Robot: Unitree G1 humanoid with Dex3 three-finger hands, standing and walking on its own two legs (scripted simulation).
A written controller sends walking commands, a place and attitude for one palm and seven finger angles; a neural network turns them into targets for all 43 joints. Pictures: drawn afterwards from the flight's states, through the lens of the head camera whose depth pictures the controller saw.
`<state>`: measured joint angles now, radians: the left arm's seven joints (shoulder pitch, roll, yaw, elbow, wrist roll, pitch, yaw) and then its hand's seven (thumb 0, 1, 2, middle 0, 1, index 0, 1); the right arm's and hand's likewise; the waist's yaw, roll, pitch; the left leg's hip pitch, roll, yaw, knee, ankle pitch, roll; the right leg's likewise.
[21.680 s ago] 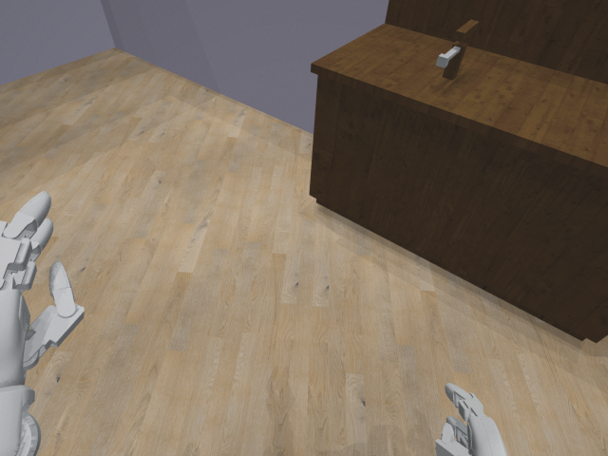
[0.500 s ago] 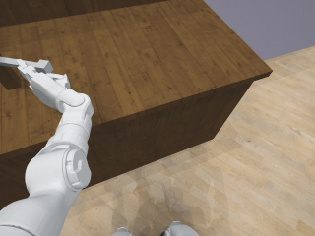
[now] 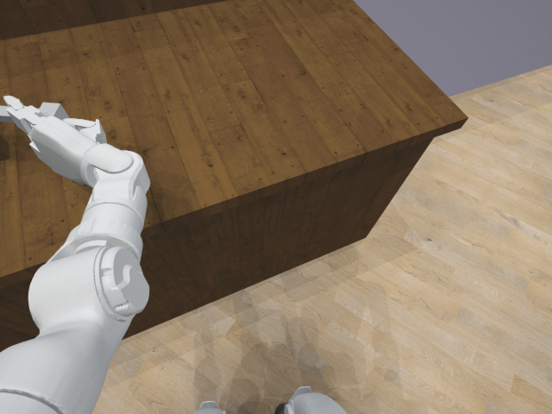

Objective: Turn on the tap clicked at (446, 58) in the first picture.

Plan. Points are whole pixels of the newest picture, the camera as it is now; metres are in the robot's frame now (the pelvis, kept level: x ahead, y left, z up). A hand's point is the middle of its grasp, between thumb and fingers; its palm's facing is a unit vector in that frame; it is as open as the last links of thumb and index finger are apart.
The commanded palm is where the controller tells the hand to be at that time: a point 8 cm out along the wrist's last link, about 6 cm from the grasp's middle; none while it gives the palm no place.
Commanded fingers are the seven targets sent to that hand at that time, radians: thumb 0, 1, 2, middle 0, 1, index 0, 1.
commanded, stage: push the lever round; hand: left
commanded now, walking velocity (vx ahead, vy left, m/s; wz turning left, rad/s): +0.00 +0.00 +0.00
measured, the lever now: (52, 117) +0.54 +0.27 +0.09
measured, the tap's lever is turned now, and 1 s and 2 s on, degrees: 64 70 59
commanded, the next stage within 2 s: lift the hand up off the lever in 0.16 s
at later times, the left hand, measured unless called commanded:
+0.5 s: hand (96, 117) +0.54 +0.21 +0.09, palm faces +0.79 -0.60 -0.11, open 8.2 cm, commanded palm +0.48 +0.23 +0.10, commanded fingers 0.00 0.90 0.90 -0.15 -0.15 -0.15 -0.15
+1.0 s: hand (90, 112) +0.53 +0.21 +0.11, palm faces +0.79 -0.60 -0.12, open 8.3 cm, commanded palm +0.48 +0.23 +0.12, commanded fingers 0.00 0.90 0.90 -0.15 -0.15 -0.15 -0.15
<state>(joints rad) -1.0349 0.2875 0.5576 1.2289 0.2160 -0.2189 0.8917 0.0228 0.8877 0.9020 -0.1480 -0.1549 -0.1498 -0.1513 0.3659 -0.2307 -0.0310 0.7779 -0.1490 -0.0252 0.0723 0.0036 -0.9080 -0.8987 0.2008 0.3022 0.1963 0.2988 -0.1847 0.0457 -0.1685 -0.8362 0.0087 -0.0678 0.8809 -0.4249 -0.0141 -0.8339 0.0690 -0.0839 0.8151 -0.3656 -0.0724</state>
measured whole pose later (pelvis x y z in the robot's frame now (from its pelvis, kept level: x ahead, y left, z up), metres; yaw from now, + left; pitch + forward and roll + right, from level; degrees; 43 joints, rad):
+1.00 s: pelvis +0.00 +0.02 +0.01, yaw -1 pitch +21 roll -2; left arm -1.09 0.29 0.57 1.22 0.22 -0.16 0.90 0.09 0.83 0.87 -0.15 -0.15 -0.15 -0.15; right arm 0.37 -0.23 -0.03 0.79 -0.16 -0.05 0.09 0.00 -0.91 -0.90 0.20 0.30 0.20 0.30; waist -0.20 0.05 -0.16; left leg -0.81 0.00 -0.05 0.86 -0.41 0.00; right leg -0.80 0.06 -0.07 0.77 -0.34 -0.05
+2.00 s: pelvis -0.01 +0.01 +0.02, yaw +0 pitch +16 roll -2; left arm -1.10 0.33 0.48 1.19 0.17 -0.03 0.83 0.04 0.88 0.89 -0.15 -0.16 -0.15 -0.15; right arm 0.35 -0.23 -0.03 0.82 -0.12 -0.06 0.04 0.00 -0.91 -0.90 0.20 0.30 0.20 0.30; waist -0.15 0.04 -0.14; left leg -0.68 0.00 -0.06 0.76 -0.36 0.00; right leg -0.67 0.06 -0.08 0.69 -0.30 -0.06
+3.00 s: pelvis +0.01 +0.02 +0.04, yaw -3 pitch +7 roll -1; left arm -0.63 0.22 0.31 0.70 0.00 -0.04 0.32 0.02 0.90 0.90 -0.15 -0.17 -0.16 -0.17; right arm 0.35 -0.24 -0.03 0.73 -0.01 -0.01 -0.04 0.01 -0.91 -0.90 0.20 0.30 0.20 0.30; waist -0.06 0.05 -0.12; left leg -0.36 0.01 0.00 0.58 -0.34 0.01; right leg -0.38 0.07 0.00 0.53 -0.27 -0.05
